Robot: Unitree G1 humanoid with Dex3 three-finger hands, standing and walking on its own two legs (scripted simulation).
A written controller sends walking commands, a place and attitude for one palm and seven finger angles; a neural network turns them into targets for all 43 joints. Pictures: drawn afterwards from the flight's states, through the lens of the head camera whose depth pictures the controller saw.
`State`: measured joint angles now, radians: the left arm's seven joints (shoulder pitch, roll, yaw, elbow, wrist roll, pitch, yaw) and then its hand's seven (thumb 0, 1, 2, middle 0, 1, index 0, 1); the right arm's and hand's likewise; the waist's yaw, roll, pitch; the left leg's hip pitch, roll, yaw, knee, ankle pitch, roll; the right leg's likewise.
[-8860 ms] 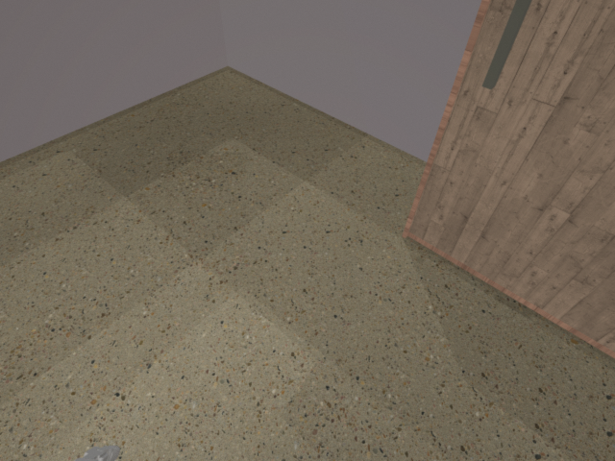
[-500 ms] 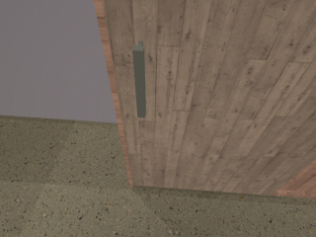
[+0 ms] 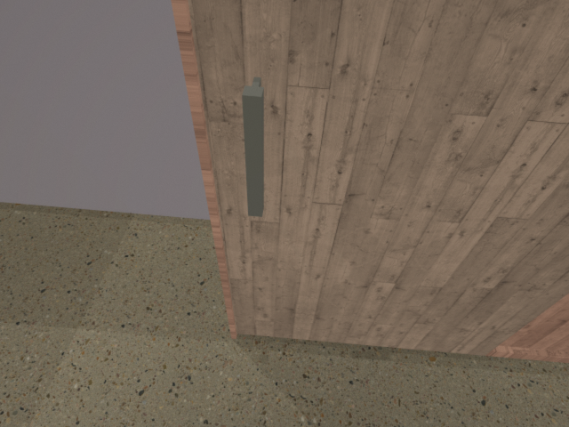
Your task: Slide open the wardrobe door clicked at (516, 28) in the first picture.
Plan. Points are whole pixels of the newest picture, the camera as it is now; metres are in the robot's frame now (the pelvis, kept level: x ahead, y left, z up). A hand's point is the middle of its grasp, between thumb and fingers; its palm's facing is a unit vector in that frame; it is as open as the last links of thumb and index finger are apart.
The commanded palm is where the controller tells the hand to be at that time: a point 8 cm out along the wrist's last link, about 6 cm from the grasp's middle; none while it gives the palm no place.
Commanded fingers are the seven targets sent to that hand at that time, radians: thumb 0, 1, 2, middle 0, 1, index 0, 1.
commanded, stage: come to a stop and stand still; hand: left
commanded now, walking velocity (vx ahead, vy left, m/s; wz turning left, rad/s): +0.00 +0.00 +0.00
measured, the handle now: (256, 153) +0.51 +0.09 +0.11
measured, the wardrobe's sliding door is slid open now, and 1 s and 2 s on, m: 0.00 0.00 0.00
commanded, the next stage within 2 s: look again from close up in 0.08 s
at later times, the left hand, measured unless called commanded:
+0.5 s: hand out of the picture +0.02 +0.17 -0.18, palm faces +0.00 -0.98 -0.20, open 7.3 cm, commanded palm none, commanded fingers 0.00 0.90 0.90 -0.20 -0.30 -0.20 -0.30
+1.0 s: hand out of the picture +0.01 +0.16 -0.18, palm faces +0.01 -0.98 -0.18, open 7.3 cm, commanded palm +0.12 +0.21 -0.07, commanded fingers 0.00 0.88 0.89 -0.20 -0.31 -0.20 -0.31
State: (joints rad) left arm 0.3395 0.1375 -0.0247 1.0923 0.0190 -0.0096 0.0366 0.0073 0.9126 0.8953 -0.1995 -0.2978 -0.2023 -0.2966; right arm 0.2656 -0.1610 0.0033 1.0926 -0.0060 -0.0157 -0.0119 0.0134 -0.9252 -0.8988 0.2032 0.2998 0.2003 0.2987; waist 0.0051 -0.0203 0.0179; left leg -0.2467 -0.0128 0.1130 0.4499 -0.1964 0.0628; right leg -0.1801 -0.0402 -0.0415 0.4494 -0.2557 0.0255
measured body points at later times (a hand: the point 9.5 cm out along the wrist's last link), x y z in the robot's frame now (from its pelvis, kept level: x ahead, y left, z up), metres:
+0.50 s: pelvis +0.02 +0.00 +0.00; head +0.02 +0.00 +0.45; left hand +0.02 +0.22 -0.16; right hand +0.02 -0.23 -0.15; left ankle +0.03 +0.08 -0.74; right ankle -0.01 -0.14 -0.74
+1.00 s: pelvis +0.02 -0.01 +0.00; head +0.04 +0.00 +0.45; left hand +0.01 +0.21 -0.16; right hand +0.04 -0.24 -0.15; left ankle +0.03 +0.08 -0.74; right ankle -0.01 -0.14 -0.74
